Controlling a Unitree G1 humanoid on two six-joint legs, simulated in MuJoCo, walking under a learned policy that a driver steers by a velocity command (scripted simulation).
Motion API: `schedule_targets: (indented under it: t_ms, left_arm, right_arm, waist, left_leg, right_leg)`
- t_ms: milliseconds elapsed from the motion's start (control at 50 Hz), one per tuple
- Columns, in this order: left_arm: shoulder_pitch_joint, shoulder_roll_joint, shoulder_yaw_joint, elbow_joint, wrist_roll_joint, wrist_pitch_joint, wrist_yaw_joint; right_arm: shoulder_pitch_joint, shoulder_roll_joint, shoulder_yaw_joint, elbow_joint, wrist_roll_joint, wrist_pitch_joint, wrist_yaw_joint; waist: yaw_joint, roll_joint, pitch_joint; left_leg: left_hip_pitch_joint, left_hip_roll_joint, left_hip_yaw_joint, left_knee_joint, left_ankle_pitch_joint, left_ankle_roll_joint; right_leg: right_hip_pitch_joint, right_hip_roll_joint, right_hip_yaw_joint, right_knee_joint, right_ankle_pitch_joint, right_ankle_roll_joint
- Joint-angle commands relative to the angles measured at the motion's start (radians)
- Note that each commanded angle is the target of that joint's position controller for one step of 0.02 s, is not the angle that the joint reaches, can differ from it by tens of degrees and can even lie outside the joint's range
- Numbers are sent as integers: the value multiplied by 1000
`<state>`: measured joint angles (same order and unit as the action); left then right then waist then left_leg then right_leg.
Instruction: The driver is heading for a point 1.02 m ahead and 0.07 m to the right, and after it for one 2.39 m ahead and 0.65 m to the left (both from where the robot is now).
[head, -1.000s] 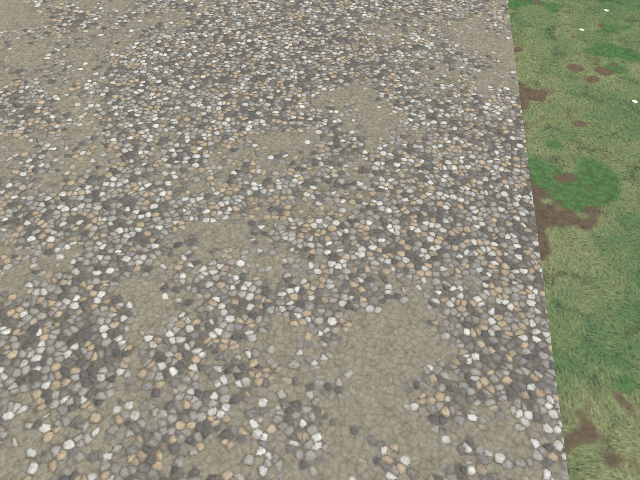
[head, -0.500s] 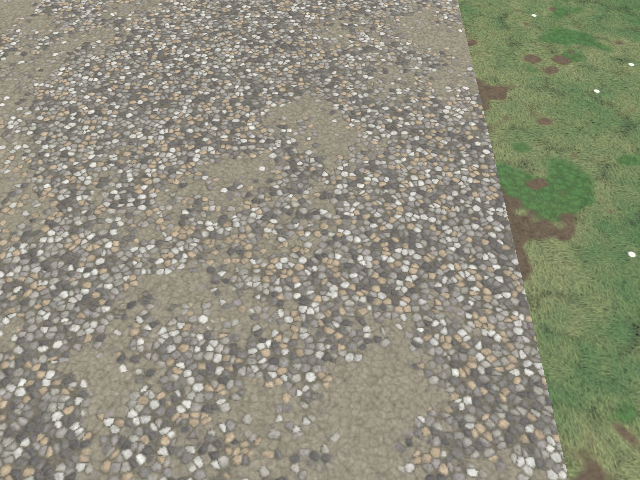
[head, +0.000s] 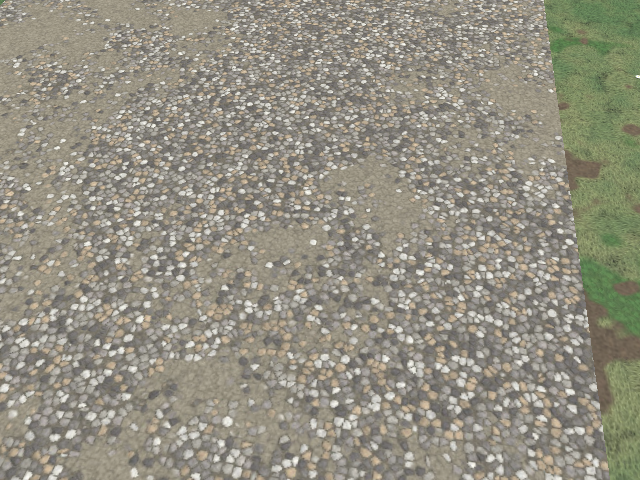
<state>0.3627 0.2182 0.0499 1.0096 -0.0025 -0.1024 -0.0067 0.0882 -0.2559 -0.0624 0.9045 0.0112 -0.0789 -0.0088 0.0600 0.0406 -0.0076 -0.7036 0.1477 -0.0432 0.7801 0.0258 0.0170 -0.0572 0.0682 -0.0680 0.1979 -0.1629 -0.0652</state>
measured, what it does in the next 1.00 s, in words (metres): walks ahead: left foot, then right foot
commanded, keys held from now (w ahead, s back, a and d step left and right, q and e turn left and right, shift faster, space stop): w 1.00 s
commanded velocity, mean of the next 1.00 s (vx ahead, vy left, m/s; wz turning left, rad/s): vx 0.50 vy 0.00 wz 0.00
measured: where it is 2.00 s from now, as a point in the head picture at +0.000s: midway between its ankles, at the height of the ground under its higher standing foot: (339, 291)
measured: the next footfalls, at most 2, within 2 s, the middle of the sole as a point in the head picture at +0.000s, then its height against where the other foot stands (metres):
left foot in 0.22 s outside the picture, level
right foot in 0.78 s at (394, 436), level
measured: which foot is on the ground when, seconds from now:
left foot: up 0.00-0.20, down 0.22-0.78, up 0.80-1.00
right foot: down 0.00-0.22, up 0.24-0.76, down 0.78-1.00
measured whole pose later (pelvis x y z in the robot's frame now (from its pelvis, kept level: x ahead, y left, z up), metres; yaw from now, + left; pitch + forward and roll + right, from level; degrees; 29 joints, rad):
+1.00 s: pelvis +0.55 +0.00 +0.00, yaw +0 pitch +1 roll -1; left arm 0.26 0.23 0.06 0.96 0.01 -0.10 -0.03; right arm 0.20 -0.27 -0.07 0.94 0.02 -0.08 -0.01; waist 0.02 0.04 0.02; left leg -0.57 0.11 -0.03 1.11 -0.28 0.04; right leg -0.22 0.06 -0.07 0.34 -0.14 -0.08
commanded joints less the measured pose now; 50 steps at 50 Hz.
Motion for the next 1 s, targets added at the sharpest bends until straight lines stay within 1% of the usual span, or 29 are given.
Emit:
schedule_targets:
  t_ms: [20, 80, 140, 160, 180, 200, 220, 240, 260, 280, 300, 320, 340, 380, 440, 560, 680, 720, 740, 760, 780, 800, 820, 840, 860, 880, 900, 940, 1000]
  left_arm:
    - [15, 164, 30, -40, -10, -8, 11]
    - [57, 170, 35, -18, -14, 5, 12]
    - [50, 186, 45, -11, -18, 18, 17]
    - [33, 195, 48, -14, -19, 22, 18]
    - [5, 199, 49, -21, -19, 27, 19]
    - [-6, 175, 40, -27, -15, 32, 18]
    - [5, 138, 22, -53, 3, 31, 18]
    - [124, -7, -18, -58, -2, 5, 5]
    - [66, 100, 4, -49, -28, -19, 2]
    - [-30, 156, 17, -79, -48, -32, -1]
    - [-81, 158, 18, -90, -43, -33, 7]
    - [-106, 152, 26, -92, -26, -25, 14]
    - [-86, 137, 30, -89, -20, -11, 15]
    - [-59, 98, 27, -83, -19, 13, 17]
    - [-147, 100, 32, -115, -8, 26, 21]
    - [-339, 72, 23, -169, -9, 17, 5]
    - [-481, 75, 11, -228, -21, 2, -28]
    - [-458, 97, 16, -232, -23, -4, -38]
    - [-408, 118, 26, -222, -22, -6, -38]
    - [-302, 147, 43, -192, -19, -7, -35]
    - [-123, 199, 69, -136, -15, -6, -28]
    - [59, 282, 88, -101, -2, -2, -16]
    - [77, 308, 87, -86, 2, -1, -27]
    - [43, 213, 61, -95, -9, -3, -28]
    - [-45, 172, 49, -113, -12, -6, -24]
    - [-126, 152, 39, -130, -5, -7, -25]
    - [-171, 126, 32, -135, 3, -9, -28]
    - [-175, 105, 25, -123, 13, -14, -31]
    - [-129, 149, 34, -99, 8, -17, -15]
  right_arm:
    - [-92, -36, -1, -61, 5, -12, 11]
    - [-164, -37, 5, -90, 11, -18, 28]
    - [-164, -61, 1, -108, 15, -29, 45]
    - [-125, -79, -6, -101, 15, -32, 47]
    - [-42, -104, -20, -80, 13, -35, 46]
    - [128, -150, -47, -24, 10, -35, 40]
    - [319, -234, -71, 16, -3, -33, 29]
    - [375, -299, -80, 38, -11, -30, 37]
    - [360, -199, -53, 32, -3, -33, 39]
    - [268, -149, -38, 12, 0, -37, 37]
    - [180, -120, -26, -10, -4, -37, 38]
    - [126, -91, -17, -18, -12, -38, 41]
    - [109, -68, -9, -14, -22, -39, 43]
    - [135, -76, -10, 4, -19, -42, 42]
    - [186, -120, -20, 25, -17, -43, 24]
    - [272, -124, -17, 52, -5, -28, 3]
    - [353, -138, -26, 96, 3, -4, -3]
    - [337, -150, -33, 98, 7, 4, -7]
    - [316, -160, -36, 93, 7, 7, -7]
    - [289, -162, -37, 87, 8, 12, -7]
    - [278, -138, -27, 77, 4, 15, -7]
    - [297, -102, -10, 51, -18, 12, -7]
    - [420, 33, 25, 57, -4, -13, 6]
    - [335, -84, 1, 59, 22, -36, 11]
    - [240, -126, -10, 29, 37, -48, 12]
    - [197, -122, -12, 22, 32, -49, 4]
    - [178, -114, -20, 22, 15, -41, -2]
    - [222, -73, -21, 29, 11, -14, -4]
    - [167, -62, -23, 8, 3, 5, -8]
  waist:
    - [-3, -95, 80]
    - [18, -99, 102]
    - [-6, -117, 94]
    - [-32, -129, 71]
    - [-85, -134, 20]
    - [-158, -113, -82]
    - [-213, 12, -236]
    - [-138, 284, -347]
    - [-170, 186, -333]
    - [-158, 131, -198]
    - [-126, 40, -130]
    - [-97, 11, -72]
    - [-64, 31, -57]
    - [-44, 38, -34]
    - [-51, 6, 14]
    - [-106, 19, 59]
    - [-142, 26, 108]
    - [-113, 42, 90]
    - [-80, 58, 57]
    - [-18, 63, -8]
    - [56, 41, -117]
    - [95, -117, -274]
    - [16, -365, -388]
    - [48, -242, -312]
    - [35, -192, -178]
    - [-1, -96, -110]
    - [-30, -76, -57]
    - [-74, -111, -45]
    - [-78, -96, 5]
  left_leg:
    - [18, -29, 35, -132, 88, -7]
    - [4, -44, 39, -207, 39, 4]
    - [51, -60, 42, -260, -62, 40]
    - [119, -78, 57, -271, -95, 53]
    - [246, -113, 88, -289, -106, 72]
    - [471, -140, 107, -290, -95, 100]
    - [783, 47, -108, -275, -89, 167]
    - [1098, 255, -598, -410, -258, 328]
    - [1081, 240, -671, -483, -368, 305]
    - [960, 209, -516, -488, -326, 254]
    - [812, 173, -393, -509, -229, 228]
    - [682, 135, -305, -539, -151, 214]
    - [607, 107, -246, -570, -117, 203]
    - [545, 88, -186, -619, -74, 213]
    - [550, 88, -132, -659, -6, 224]
    - [603, 43, -25, -677, -2, 178]
    - [773, 108, -22, -606, 32, 171]
    - [808, 128, -23, -555, 132, 155]
    - [810, 124, -15, -501, 274, 144]
    - [792, 96, 14, -381, 440, 126]
    - [695, 39, 54, -174, 456, 95]
    - [456, -36, 101, 174, 94, 57]
    - [92, -215, 14, 463, -593, 13]
    - [-17, -156, -91, 568, -598, 34]
    - [-66, -106, -62, 565, -505, 50]
    - [-18, -53, -36, 516, -407, 49]
    - [28, -24, -29, 456, -354, 44]
    - [118, 7, -34, 390, -307, 40]
    - [60, 19, -19, 277, -227, 14]
  right_leg:
    - [-43, -265, 132, -104, 117, -138]
    - [47, -300, 129, -61, 128, -135]
    - [118, -342, 141, 5, 196, -116]
    - [126, -344, 138, 46, 290, -105]
    - [118, -321, 113, 145, 459, -87]
    - [61, -264, 69, 343, 561, -61]
    - [-151, -198, 15, 677, 317, -20]
    - [-556, -3, 52, 1009, -348, 39]
    - [-675, -46, 191, 1140, -408, 19]
    - [-740, -100, 174, 1156, -323, -3]
    - [-700, -157, 147, 1113, -222, -6]
    - [-652, -189, 139, 1047, -159, -2]
    - [-588, -215, 147, 1006, -119, -2]
    - [-549, -225, 135, 946, -92, 7]
    - [-638, -232, 128, 813, 19, 37]
    - [-644, -190, 84, 491, 273, 53]
    - [-666, -158, 68, 339, 192, 25]
    - [-602, -140, 58, 311, 122, -1]
    - [-512, -114, 37, 304, 92, -16]
    - [-355, -77, 6, 286, 95, -38]
    - [-98, -80, 17, 302, 125, -72]
    - [217, -299, 281, 319, 136, -141]
    - [482, -481, 760, 161, -58, -291]
    - [426, -442, 748, 111, -152, -243]
    - [290, -411, 590, 97, -98, -199]
    - [136, -375, 479, 70, 7, -177]
    - [15, -339, 397, 40, 81, -167]
    - [-85, -305, 320, -16, 116, -165]
    - [-119, -299, 253, -70, 166, -182]
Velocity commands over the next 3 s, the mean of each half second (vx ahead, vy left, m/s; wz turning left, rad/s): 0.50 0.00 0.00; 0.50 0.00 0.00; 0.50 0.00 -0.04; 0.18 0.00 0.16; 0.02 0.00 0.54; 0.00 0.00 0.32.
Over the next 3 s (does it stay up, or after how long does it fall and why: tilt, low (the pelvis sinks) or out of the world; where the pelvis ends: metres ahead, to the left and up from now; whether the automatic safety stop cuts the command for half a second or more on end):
stays up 1.00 0.08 -0.01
